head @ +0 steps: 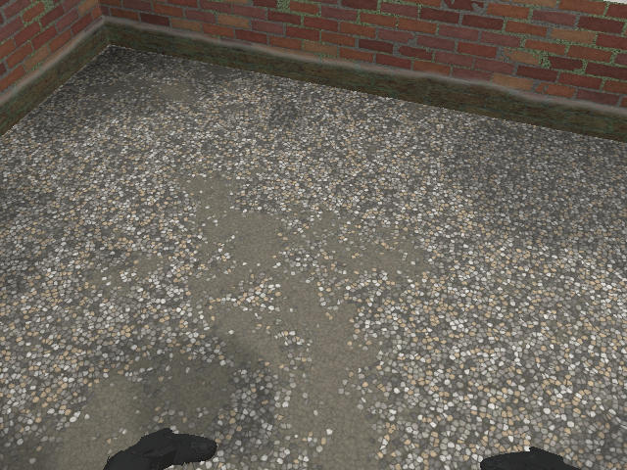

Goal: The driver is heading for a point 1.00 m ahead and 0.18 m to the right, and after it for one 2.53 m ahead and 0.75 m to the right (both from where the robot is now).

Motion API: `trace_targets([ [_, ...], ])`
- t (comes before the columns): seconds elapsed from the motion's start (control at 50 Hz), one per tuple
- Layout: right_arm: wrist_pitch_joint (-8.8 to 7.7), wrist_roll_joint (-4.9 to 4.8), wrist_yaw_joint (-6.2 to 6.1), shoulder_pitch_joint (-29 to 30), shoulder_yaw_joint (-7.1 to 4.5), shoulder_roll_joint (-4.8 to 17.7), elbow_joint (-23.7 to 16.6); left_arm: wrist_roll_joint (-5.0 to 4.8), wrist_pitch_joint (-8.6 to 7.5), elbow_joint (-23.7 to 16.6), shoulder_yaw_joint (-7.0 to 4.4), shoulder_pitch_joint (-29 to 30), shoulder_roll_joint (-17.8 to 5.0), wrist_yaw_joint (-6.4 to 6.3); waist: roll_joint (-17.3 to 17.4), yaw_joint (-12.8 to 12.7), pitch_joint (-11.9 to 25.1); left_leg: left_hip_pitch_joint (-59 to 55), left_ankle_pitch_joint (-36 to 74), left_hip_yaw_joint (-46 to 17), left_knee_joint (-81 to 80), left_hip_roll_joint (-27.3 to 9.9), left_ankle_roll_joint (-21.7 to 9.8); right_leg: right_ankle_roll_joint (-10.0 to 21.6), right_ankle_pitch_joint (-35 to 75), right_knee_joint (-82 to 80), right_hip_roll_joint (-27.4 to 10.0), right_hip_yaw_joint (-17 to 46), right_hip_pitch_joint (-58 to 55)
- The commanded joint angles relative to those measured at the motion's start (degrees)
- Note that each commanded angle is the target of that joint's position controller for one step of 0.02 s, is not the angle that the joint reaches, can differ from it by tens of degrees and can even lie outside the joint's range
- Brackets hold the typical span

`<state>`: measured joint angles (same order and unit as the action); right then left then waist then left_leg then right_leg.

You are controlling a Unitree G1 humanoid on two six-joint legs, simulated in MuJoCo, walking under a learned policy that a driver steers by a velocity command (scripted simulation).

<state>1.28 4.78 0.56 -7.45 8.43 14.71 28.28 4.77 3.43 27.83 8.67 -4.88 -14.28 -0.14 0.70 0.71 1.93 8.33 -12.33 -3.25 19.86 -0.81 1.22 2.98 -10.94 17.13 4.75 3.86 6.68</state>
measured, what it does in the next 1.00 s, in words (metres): stands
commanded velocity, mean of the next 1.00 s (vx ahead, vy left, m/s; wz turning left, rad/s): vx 0.50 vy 0.00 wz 0.00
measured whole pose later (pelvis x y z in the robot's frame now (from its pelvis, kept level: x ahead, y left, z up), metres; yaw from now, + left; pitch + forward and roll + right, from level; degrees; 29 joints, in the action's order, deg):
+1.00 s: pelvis +0.00 +0.00 +0.00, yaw +0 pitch +1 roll +0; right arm 1.3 4.7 0.4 -8.2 8.3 14.7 28.4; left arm 4.8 3.4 28.7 8.7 -5.2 -14.2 -0.4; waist 0.7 0.8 2.0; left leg 7.7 -11.7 -3.8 18.6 -0.6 1.3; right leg 2.8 -10.5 16.3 4.8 5.1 6.2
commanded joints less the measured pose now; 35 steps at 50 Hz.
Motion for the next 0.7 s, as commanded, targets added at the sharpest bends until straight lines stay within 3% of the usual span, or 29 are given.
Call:
trace_targets([
  [0.02,-1.05,0.16,-0.24,4.46,-1.75,4.59,-5.36,0.26,-1.02,-5.38,-1.80,5.97,-4.81,-0.26,-0.21,0.44,5.73,0.95,11.05,-5.75,-2.13,-4.99,-1.73,1.08,15.85,-0.43,-8.37,8.85,-4.97],
  [0.08,-1.09,0.08,-0.18,4.88,-1.76,4.78,-5.48,0.13,-1.08,-5.51,-1.81,6.01,-4.82,-0.28,-0.04,0.08,4.79,1.34,10.37,-5.79,-2.17,-4.94,-1.82,0.97,14.34,-0.79,-8.34,8.90,-4.21],
  [0.1,-0.85,-0.24,-0.20,4.48,-1.88,5.52,-5.75,-0.21,-0.95,-5.79,-1.88,4.75,-5.40,-0.13,-0.81,-0.54,4.60,1.36,13.51,-5.65,-1.00,-4.91,-1.58,0.62,18.82,-0.82,-8.58,8.76,-4.74],
  [0.12,-1.01,0.09,-0.26,4.26,-1.80,4.67,-5.33,0.27,-1.04,-5.26,-1.81,5.93,-4.88,-0.27,-0.54,0.48,5.39,0.96,11.09,-5.79,-2.25,-4.96,-1.69,1.08,15.92,-0.57,-8.29,8.91,-4.75],
  [0.22,-1.09,0.02,-0.23,4.59,-1.82,4.87,-5.39,0.12,-1.10,-5.29,-1.83,5.87,-4.91,-0.31,-0.29,0.10,4.64,1.28,10.68,-5.83,-2.36,-4.89,-1.79,1.01,14.74,-0.87,-8.26,8.99,-4.26],
  [0.26,-0.81,-0.21,-0.30,3.74,-1.94,5.46,-5.57,-0.03,-0.91,-5.45,-1.88,4.60,-5.45,-0.16,-1.15,-0.22,5.35,1.03,14.60,-5.62,-1.26,-4.88,-1.41,0.73,21.13,-0.51,-8.57,8.86,-5.70],
  [0.28,-1.02,0.22,-0.32,3.94,-1.79,4.70,-5.27,0.29,-0.99,-5.12,-1.77,5.75,-4.78,-0.33,-0.22,0.44,5.84,0.77,11.38,-5.74,-2.43,-4.93,-1.58,1.17,16.69,-0.51,-8.26,9.02,-5.48],
  [0.32,-1.08,0.16,-0.24,4.70,-1.77,4.72,-5.51,0.16,-1.02,-5.32,-1.74,5.89,-4.69,-0.37,0.35,0.06,4.93,1.24,10.39,-5.75,-2.47,-4.83,-1.71,0.99,14.39,-0.93,-8.29,9.08,-4.61],
  [0.46,-1.09,0.02,-0.29,4.23,-1.88,4.94,-5.28,0.10,-1.13,-5.00,-1.82,5.65,-4.90,-0.37,-0.20,0.10,4.78,1.05,11.00,-5.84,-2.61,-4.81,-1.74,1.08,15.19,-0.95,-8.20,9.18,-4.58],
  [0.5,-0.81,-0.22,-0.34,3.48,-1.98,5.48,-5.49,-0.03,-0.91,-5.21,-1.87,4.46,-5.45,-0.22,-1.12,-0.24,5.37,0.87,14.88,-5.64,-1.55,-4.80,-1.36,0.75,21.46,-0.64,-8.51,9.04,-5.94],
  [0.52,-1.01,0.21,-0.36,3.69,-1.84,4.71,-5.20,0.30,-0.98,-4.88,-1.77,5.60,-4.79,-0.40,-0.24,0.42,5.81,0.62,11.56,-5.76,-2.68,-4.85,-1.53,1.19,16.94,-0.64,-8.19,9.19,-5.68],
  [0.56,-1.06,0.15,-0.28,4.44,-1.81,4.74,-5.45,0.17,-1.01,-5.11,-1.73,5.77,-4.68,-0.44,0.31,0.06,4.86,1.09,10.52,-5.77,-2.72,-4.75,-1.66,1.01,14.59,-1.08,-8.22,9.26,-4.73],
  [0.6,-0.79,-0.26,-0.27,3.94,-1.95,5.54,-5.68,-0.17,-0.93,-5.39,-1.83,4.58,-5.36,-0.25,-0.88,-0.53,4.37,1.11,13.62,-5.71,-1.61,-4.78,-1.45,0.64,18.79,-1.25,-8.42,9.11,-4.83],
  [0.62,-0.94,0.06,-0.35,3.71,-1.88,4.73,-5.25,0.29,-1.03,-4.84,-1.77,5.70,-4.87,-0.38,-0.62,0.48,5.12,0.69,11.13,-5.82,-2.76,-4.79,-1.56,1.10,15.90,-0.99,-8.12,9.26,-4.82],
  [0.7,-1.03,0.04,-0.33,4.08,-1.89,4.91,-5.32,0.11,-1.10,-4.89,-1.78,5.61,-4.89,-0.43,-0.13,0.13,4.48,1.02,10.71,-5.81,-2.78,-4.71,-1.67,1.04,14.61,-1.23,-8.10,9.34,-4.36],
])
Next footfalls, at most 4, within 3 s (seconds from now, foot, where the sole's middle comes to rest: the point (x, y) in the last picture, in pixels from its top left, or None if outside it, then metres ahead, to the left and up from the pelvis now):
none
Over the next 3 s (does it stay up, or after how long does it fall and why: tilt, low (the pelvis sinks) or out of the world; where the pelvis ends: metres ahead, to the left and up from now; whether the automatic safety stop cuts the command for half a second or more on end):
stays up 0.00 0.00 0.00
